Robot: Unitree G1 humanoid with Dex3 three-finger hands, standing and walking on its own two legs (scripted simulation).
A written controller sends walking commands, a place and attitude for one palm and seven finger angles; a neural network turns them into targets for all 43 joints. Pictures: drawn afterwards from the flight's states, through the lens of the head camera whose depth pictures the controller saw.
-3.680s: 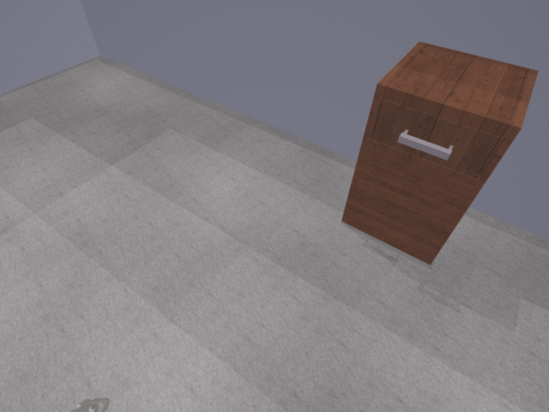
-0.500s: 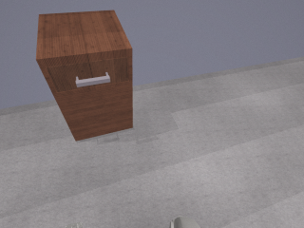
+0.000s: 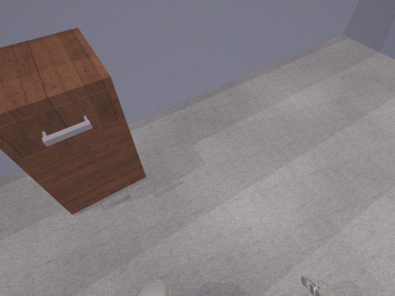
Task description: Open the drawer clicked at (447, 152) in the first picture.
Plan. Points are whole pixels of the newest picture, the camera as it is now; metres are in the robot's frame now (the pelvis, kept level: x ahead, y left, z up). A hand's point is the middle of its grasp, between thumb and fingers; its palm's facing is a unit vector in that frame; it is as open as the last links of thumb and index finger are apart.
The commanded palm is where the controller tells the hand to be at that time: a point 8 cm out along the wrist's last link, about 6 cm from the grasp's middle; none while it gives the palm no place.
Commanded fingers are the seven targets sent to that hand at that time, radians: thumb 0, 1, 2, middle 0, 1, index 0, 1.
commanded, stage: walk to a spot facing it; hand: left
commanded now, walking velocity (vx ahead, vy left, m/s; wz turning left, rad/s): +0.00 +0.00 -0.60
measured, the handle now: (66, 129) +0.65 +0.55 -0.18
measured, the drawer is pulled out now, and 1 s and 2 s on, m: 0.00 0.00 0.00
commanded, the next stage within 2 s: turn to face it in 1.46 s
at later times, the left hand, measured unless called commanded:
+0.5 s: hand out of the picture +0.13 +0.22 -0.16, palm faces -0.26 -0.94 -0.22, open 7.4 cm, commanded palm none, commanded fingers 0.00 0.90 0.90 -0.20 -0.30 -0.20 -0.30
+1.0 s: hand (155, 285) +0.16 +0.12 -0.15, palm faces -0.49 -0.84 -0.22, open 7.4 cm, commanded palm none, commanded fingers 0.00 0.90 0.90 -0.20 -0.30 -0.20 -0.30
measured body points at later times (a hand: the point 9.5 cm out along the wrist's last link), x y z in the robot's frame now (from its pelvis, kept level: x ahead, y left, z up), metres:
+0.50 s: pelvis +0.00 +0.04 +0.01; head +0.04 +0.04 +0.45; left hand +0.15 +0.27 -0.15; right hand -0.03 -0.21 -0.13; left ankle +0.02 +0.14 -0.74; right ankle -0.07 -0.09 -0.68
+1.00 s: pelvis +0.01 -0.01 +0.01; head +0.02 -0.03 +0.46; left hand +0.19 +0.16 -0.13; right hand -0.06 -0.28 -0.13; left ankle +0.12 +0.10 -0.68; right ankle -0.06 -0.08 -0.74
